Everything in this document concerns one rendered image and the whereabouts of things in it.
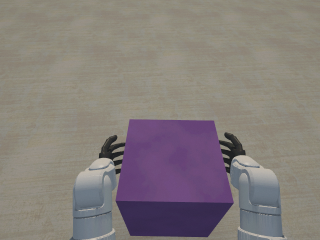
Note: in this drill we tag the robot right hand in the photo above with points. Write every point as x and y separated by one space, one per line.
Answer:
235 147

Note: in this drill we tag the carton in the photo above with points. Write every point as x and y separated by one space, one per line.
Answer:
173 180

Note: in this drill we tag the robot left forearm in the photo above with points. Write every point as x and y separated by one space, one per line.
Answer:
92 203

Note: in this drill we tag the robot right forearm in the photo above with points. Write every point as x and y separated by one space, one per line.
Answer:
259 200

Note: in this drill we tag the robot left hand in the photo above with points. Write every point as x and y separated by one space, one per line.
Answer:
107 149

